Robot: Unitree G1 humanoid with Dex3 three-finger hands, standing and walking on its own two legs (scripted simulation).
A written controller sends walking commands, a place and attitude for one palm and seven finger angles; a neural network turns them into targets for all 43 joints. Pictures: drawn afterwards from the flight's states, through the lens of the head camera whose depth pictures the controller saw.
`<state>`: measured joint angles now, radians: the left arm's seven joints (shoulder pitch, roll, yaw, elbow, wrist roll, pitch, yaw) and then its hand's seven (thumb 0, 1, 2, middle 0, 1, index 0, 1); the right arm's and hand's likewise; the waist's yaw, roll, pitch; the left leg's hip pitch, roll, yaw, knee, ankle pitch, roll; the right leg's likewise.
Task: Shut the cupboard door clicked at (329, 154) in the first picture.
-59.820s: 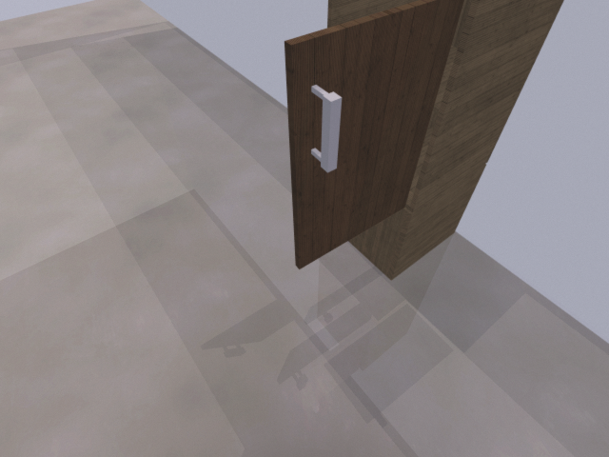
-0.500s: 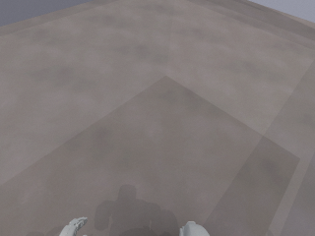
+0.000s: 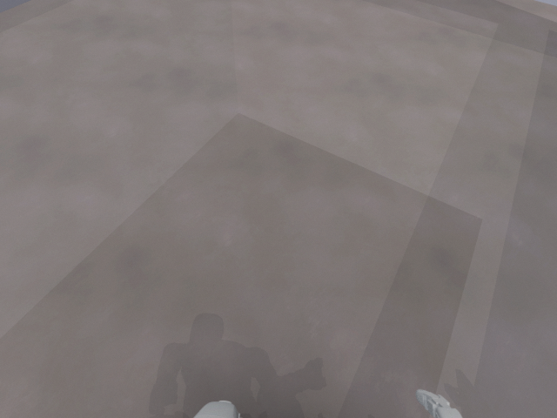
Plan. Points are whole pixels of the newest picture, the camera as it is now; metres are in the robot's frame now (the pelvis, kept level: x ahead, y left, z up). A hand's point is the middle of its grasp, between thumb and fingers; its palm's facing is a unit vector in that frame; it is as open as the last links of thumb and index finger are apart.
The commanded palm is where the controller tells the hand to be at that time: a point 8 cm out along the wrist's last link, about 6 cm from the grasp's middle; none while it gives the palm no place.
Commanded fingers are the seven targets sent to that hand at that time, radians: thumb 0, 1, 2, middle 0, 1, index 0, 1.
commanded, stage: turn to face it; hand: left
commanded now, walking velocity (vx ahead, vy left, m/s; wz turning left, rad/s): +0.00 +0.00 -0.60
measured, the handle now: out of the picture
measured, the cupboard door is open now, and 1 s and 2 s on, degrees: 22 22 22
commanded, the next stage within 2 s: none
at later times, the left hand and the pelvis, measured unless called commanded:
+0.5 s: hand (182, 368) +0.20 +0.18 -0.16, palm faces -0.33 -0.90 -0.26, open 7.4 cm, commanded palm none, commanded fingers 0.00 0.90 0.90 -0.20 -0.30 -0.20 -0.30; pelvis +0.01 +0.01 -0.01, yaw -20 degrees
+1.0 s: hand (193, 351) +0.23 +0.17 -0.17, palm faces -0.55 -0.82 -0.18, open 7.4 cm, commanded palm none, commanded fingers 0.00 0.90 0.90 -0.20 -0.30 -0.20 -0.30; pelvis +0.03 +0.05 +0.00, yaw -37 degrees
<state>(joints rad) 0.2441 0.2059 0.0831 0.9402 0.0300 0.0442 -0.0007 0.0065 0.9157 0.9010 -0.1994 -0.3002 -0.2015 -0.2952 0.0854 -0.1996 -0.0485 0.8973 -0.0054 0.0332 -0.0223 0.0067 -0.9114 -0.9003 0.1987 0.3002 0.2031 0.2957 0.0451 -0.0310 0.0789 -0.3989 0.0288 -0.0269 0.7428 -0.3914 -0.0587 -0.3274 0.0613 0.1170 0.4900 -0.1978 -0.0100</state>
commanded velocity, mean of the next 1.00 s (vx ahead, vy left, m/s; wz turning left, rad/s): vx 0.00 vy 0.00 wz -0.60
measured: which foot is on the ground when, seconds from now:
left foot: up 0.00-0.02, down 0.04-0.48, up 0.50-0.82, down 0.84-1.00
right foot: down 0.00-0.04, up 0.06-0.46, down 0.48-0.84, up 0.86-1.00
